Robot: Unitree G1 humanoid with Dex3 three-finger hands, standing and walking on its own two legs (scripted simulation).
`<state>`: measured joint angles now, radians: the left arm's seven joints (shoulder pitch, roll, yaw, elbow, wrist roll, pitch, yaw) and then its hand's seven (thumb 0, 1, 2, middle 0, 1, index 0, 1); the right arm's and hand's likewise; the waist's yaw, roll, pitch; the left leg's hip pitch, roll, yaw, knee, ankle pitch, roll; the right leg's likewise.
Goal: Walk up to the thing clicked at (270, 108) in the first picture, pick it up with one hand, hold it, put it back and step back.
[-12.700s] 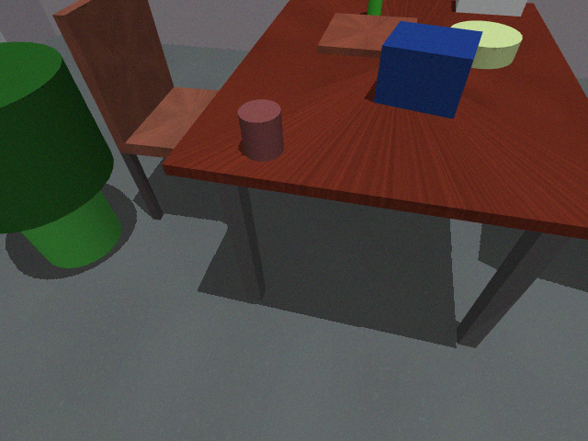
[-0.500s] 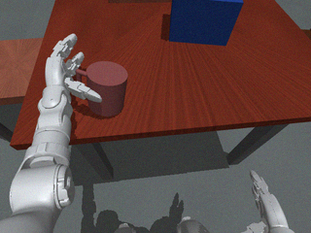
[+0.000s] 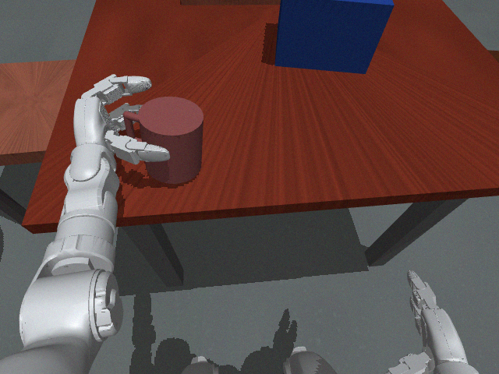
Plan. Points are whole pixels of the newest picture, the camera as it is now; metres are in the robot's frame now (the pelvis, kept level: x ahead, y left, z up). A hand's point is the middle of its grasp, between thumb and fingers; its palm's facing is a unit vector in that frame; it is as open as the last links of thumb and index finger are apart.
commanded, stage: close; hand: left
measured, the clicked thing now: (163, 138) +0.48 +0.12 +0.09
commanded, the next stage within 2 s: settle in 0.04 s
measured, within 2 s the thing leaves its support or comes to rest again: neither
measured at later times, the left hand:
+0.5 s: hand (139, 110) +0.50 +0.15 +0.13, palm faces +0.03 -1.00 -0.02, open 8.9 cm
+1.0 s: hand (147, 88) +0.52 +0.13 +0.15, palm faces +0.04 -1.00 -0.03, open 8.1 cm
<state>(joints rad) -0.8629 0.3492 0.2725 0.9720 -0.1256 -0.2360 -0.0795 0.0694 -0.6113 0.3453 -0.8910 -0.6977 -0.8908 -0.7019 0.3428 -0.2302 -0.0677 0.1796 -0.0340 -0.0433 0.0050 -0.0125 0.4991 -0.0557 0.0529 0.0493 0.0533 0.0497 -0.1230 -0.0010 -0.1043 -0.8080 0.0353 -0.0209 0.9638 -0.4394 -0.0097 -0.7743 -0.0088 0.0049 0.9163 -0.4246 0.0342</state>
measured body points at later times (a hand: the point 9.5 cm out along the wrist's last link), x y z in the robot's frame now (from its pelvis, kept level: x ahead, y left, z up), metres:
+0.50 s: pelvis +0.00 +0.00 +0.01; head +0.08 +0.01 +0.45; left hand +0.49 +0.20 +0.13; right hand +0.15 -0.27 -0.03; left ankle +0.01 +0.12 -0.68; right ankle +0.01 -0.14 -0.68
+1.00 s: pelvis +0.02 +0.00 +0.02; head +0.09 +0.00 +0.46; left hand +0.51 +0.18 +0.16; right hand +0.17 -0.27 -0.03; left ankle +0.01 +0.12 -0.68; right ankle +0.01 -0.14 -0.68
